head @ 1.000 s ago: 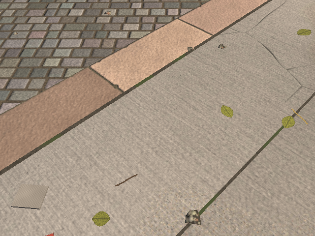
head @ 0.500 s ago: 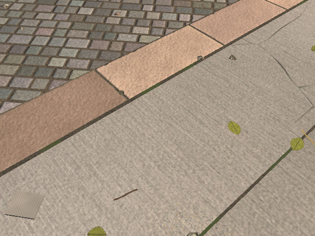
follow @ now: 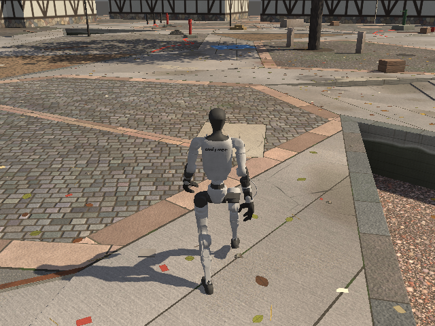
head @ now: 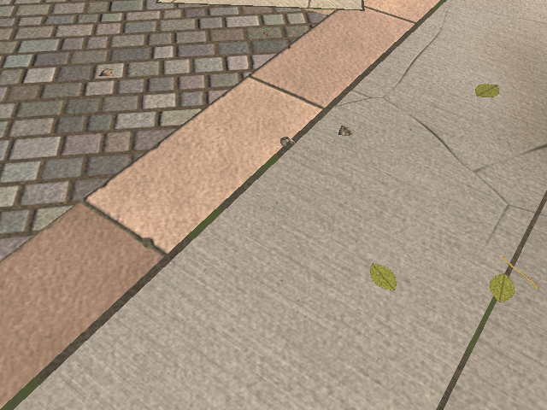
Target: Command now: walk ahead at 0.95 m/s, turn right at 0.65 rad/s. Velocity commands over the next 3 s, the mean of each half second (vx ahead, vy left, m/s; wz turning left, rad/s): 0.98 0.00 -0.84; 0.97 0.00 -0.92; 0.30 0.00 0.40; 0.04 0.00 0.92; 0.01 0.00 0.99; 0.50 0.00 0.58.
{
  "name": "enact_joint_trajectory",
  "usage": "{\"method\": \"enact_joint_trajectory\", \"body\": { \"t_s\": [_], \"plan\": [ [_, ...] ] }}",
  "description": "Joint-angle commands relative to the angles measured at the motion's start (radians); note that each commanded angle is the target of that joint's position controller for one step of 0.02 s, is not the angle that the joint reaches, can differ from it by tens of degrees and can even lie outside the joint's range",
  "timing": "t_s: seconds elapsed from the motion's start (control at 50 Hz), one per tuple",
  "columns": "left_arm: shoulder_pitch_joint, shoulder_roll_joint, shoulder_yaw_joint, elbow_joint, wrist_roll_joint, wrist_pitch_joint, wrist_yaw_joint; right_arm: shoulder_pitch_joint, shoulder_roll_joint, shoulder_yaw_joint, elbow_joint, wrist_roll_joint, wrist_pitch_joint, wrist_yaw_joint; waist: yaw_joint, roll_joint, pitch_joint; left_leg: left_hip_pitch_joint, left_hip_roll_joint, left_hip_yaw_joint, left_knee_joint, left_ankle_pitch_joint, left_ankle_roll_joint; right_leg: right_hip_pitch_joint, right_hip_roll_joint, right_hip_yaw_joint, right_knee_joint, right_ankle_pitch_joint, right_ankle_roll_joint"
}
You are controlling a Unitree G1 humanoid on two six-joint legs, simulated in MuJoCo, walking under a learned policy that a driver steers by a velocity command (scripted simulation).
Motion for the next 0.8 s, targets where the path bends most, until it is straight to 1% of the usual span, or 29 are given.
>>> {"method": "enact_joint_trajectory", "body": {
  "t_s": [0.02, 0.06, 0.08, 0.1, 0.12, 0.14, 0.16, 0.18, 0.2, 0.22, 0.24, 0.26, 0.3, 0.36, 0.4, 0.48, 0.5, 0.52, 0.54, 0.56, 0.58, 0.6, 0.62, 0.64, 0.66, 0.68, 0.72, 0.74, 0.8],
  "plan": [
    [-0.131, 0.018, 0.002, -0.106, -0.001, -0.020, -0.034, -0.037, -0.192, -0.026, -0.076, 0.004, -0.012, -0.030, 0.048, 0.076, 0.167, -0.202, 0.237, 0.036, -0.069, 0.899, -0.061, 0.206, 0.060, -0.123, -0.161, 0.050, -0.038],
    [-0.146, 0.060, 0.018, -0.135, -0.001, -0.025, -0.059, 0.004, -0.243, -0.039, -0.091, -0.001, 0.013, -0.058, 0.077, 0.131, 0.127, -0.063, 0.264, 0.051, 0.079, 1.344, -0.084, 0.282, 0.135, -0.221, -0.193, -0.049, -0.050],
    [-0.090, 0.090, 0.031, -0.130, -0.009, -0.018, -0.063, -0.009, -0.280, -0.052, -0.108, -0.008, 0.029, -0.076, 0.132, 0.164, 0.078, -0.037, 0.287, 0.049, 0.196, 1.505, -0.078, 0.374, 0.165, -0.247, -0.184, -0.109, -0.055],
    [0.090, 0.149, 0.056, -0.089, -0.012, -0.001, -0.061, -0.066, -0.308, -0.065, -0.137, -0.015, 0.043, -0.084, 0.236, 0.203, 0.003, -0.056, 0.310, 0.035, 0.408, 1.662, -0.058, 0.547, 0.181, -0.240, -0.161, -0.188, -0.077],
    [0.393, 0.233, 0.094, -0.006, -0.006, 0.017, -0.047, -0.164, -0.322, -0.073, -0.180, -0.020, 0.047, -0.075, 0.371, 0.215, -0.110, -0.182, 0.303, 0.003, 0.723, 1.651, -0.036, 0.864, 0.150, -0.138, -0.202, -0.221, -0.129],
    [0.531, 0.238, 0.098, 0.047, -0.002, 0.037, -0.018, -0.257, -0.250, -0.060, -0.213, -0.011, 0.027, -0.047, 0.413, 0.037, -0.095, -0.451, 0.141, 0.006, 1.176, 0.785, -0.020, 1.075, 0.084, 0.006, -0.276, -0.258, -0.156],
    [0.446, 0.234, 0.082, 0.031, 0.033, 0.037, -0.015, -0.160, -0.028, -0.003, -0.280, 0.001, -0.035, -0.005, 0.196, -0.329, -0.104, -0.898, -0.013, -0.174, 1.541, -0.208, -0.014, 1.278, -0.038, 0.390, -0.260, -0.358, -0.279],
    [0.392, 0.159, 0.059, -0.005, 0.059, 0.022, -0.010, -0.175, -0.066, 0.000, -0.365, 0.059, -0.090, 0.024, 0.170, -0.279, -0.226, -1.093, -0.012, -0.372, 1.577, -0.160, 0.051, 1.332, -0.158, 0.803, -0.541, -0.856, -0.388],
    [0.413, 0.119, 0.056, -0.006, 0.059, 0.004, -0.008, -0.294, -0.149, -0.016, -0.400, 0.077, -0.110, 0.027, 0.193, -0.088, -0.118, -1.102, 0.029, -0.371, 1.482, -0.070, 0.091, 1.217, -0.154, 0.825, -0.678, -0.901, -0.321],
    [0.334, 0.111, 0.048, -0.019, 0.050, -0.010, -0.015, -0.297, -0.151, -0.022, -0.414, 0.065, -0.106, 0.024, 0.106, 0.118, -0.018, -1.068, 0.068, -0.368, 1.360, 0.010, 0.089, 1.021, -0.147, 0.772, -0.706, -0.839, -0.284],
    [0.247, 0.109, 0.042, -0.043, 0.040, -0.019, -0.018, -0.256, -0.140, -0.021, -0.398, 0.040, -0.086, 0.018, 0.043, 0.176, 0.021, -0.990, 0.105, -0.379, 1.283, 0.038, 0.064, 0.846, -0.105, 0.711, -0.706, -0.786, -0.270],
    [0.178, 0.119, 0.042, -0.065, 0.041, -0.019, -0.008, -0.210, -0.145, -0.026, -0.390, 0.023, -0.061, 0.014, -0.006, 0.172, 0.060, -0.925, 0.131, -0.380, 1.218, 0.051, 0.030, 0.698, -0.054, 0.639, -0.721, -0.743, -0.258],
    [0.135, 0.114, 0.035, -0.079, 0.033, -0.013, 0.010, -0.216, -0.174, -0.038, -0.411, 0.018, -0.028, -0.002, -0.039, 0.130, 0.116, -0.844, 0.169, -0.340, 1.067, 0.052, -0.025, 0.489, 0.013, 0.498, -0.731, -0.642, -0.235],
    [0.178, 0.136, 0.041, -0.087, 0.018, -0.018, 0.047, -0.440, -0.142, -0.027, -0.506, -0.019, -0.027, -0.018, 0.042, 0.074, 0.144, -0.636, 0.136, -0.255, 0.695, 0.352, -0.076, 0.285, 0.121, 0.319, -0.710, -0.420, -0.195],
    [0.234, 0.156, 0.052, -0.077, 0.008, -0.012, 0.050, -0.525, -0.108, -0.023, -0.548, 0.007, -0.024, -0.018, 0.107, 0.022, 0.105, -0.503, 0.079, -0.227, 0.489, 0.483, -0.091, 0.288, 0.144, 0.299, -0.665, -0.437, -0.146],
    [0.294, 0.131, 0.056, -0.063, -0.011, 0.000, 0.052, -0.565, -0.190, -0.066, -0.588, 0.071, -0.026, -0.016, 0.139, -0.082, 0.065, -0.521, 0.052, -0.317, 0.273, 0.399, -0.101, 0.608, 0.084, 0.448, -0.527, -0.495, -0.107],
    [0.289, 0.128, 0.058, -0.067, -0.007, 0.007, 0.053, -0.528, -0.216, -0.081, -0.583, 0.077, -0.034, -0.013, 0.112, -0.098, 0.043, -0.497, 0.050, -0.314, 0.258, 0.346, -0.083, 0.679, 0.064, 0.466, -0.456, -0.401, -0.094],
    [0.270, 0.124, 0.056, -0.078, 0.006, 0.012, 0.049, -0.397, -0.254, -0.107, -0.557, 0.077, -0.043, -0.012, 0.036, -0.104, -0.036, -0.375, 0.046, -0.295, 0.264, 0.289, -0.049, 0.722, 0.077, 0.446, -0.310, -0.220, -0.066],
    [0.220, 0.093, 0.041, -0.111, 0.031, 0.014, 0.037, -0.169, -0.285, -0.123, -0.522, 0.073, -0.044, -0.014, -0.082, -0.100, -0.193, -0.082, 0.135, -0.340, 0.358, 0.220, 0.002, 0.625, 0.100, 0.383, -0.040, -0.145, -0.027],
    [0.263, -0.018, 0.008, -0.151, 0.049, 0.011, 0.029, 0.043, -0.344, -0.131, -0.490, 0.047, -0.034, -0.019, -0.098, 0.125, -0.375, 0.281, 0.343, -0.669, 0.324, -0.108, 0.089, 0.360, 0.179, 0.266, 0.328, -0.519, 0.006],
    [0.376, -0.004, -0.013, -0.201, -0.036, -0.003, 0.028, 0.018, -0.390, -0.138, -0.467, 0.017, -0.036, 0.007, -0.004, 0.604, -0.434, 0.394, 0.542, -1.260, 0.096, -0.536, 0.220, 0.053, 0.157, 0.194, 0.571, -0.722, 0.025],
    [0.306, 0.091, 0.001, -0.168, -0.049, 0.012, 0.042, -0.078, -0.252, -0.116, -0.509, 0.015, -0.020, 0.002, -0.043, 0.408, -0.247, 0.282, 0.489, -1.162, 0.068, -0.643, 0.181, -0.054, 0.068, 0.165, 0.655, -0.612, 0.035],
    [0.188, 0.136, 0.010, -0.183, -0.014, 0.019, 0.039, -0.093, -0.206, -0.104, -0.493, 0.025, -0.003, -0.008, -0.067, 0.232, -0.117, 0.150, 0.442, -0.933, 0.091, -0.428, 0.134, -0.061, 0.044, 0.115, 0.658, -0.553, 0.039],
    [0.072, 0.129, 0.009, -0.202, 0.037, 0.016, 0.034, -0.052, -0.221, -0.107, -0.465, 0.015, 0.011, -0.004, -0.097, 0.050, -0.035, -0.019, 0.379, -0.703, 0.125, -0.066, 0.092, 0.030, -0.001, 0.097, 0.591, -0.551, 0.036],
    [0.073, 0.108, 0.017, -0.236, 0.023, 0.020, 0.028, -0.106, -0.218, -0.100, -0.444, 0.002, 0.014, -0.003, -0.019, 0.051, 0.001, -0.085, 0.361, -0.670, 0.091, -0.054, 0.107, 0.025, -0.022, 0.098, 0.554, -0.496, 0.033],
    [0.070, 0.100, 0.017, -0.240, 0.006, 0.032, 0.023, -0.144, -0.191, -0.093, -0.429, 0.005, 0.009, 0.001, 0.008, 0.073, 0.031, -0.178, 0.337, -0.608, 0.058, -0.017, 0.100, 0.073, -0.061, 0.101, 0.533, -0.491, 0.027],
    [0.087, 0.067, 0.009, -0.256, -0.017, 0.062, 0.013, -0.181, -0.142, -0.078, -0.391, 0.030, 0.005, 0.012, 0.049, 0.116, 0.078, -0.247, 0.330, -0.489, 0.024, 0.064, 0.105, 0.059, -0.098, 0.099, 0.521, -0.509, 0.036],
    [0.069, 0.063, 0.008, -0.258, -0.006, 0.065, 0.011, -0.172, -0.135, -0.079, -0.372, 0.036, 0.005, 0.017, 0.048, 0.084, 0.101, -0.258, 0.300, -0.392, 0.024, 0.160, 0.084, 0.042, -0.100, 0.090, 0.495, -0.473, 0.033],
    [0.028, 0.083, 0.007, -0.280, 0.008, 0.064, 0.006, -0.213, -0.194, -0.088, -0.351, 0.015, 0.002, 0.004, 0.077, 0.085, 0.144, -0.311, 0.298, -0.246, -0.034, 0.275, 0.083, 0.038, -0.096, 0.079, 0.376, -0.289, 0.062]
  ]
}}
Next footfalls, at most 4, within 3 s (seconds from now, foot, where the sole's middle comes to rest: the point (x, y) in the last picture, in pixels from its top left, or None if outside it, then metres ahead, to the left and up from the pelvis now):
0.12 right None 0.33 -0.06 -0.76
0.54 left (248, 329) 0.74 0.04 -0.76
1.02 right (416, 278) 0.87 -0.45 -0.76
1.52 left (377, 214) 1.12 -0.39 -0.76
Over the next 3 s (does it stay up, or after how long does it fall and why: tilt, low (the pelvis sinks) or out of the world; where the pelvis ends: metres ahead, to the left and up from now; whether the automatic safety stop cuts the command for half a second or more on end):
stays up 1.19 -0.40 0.01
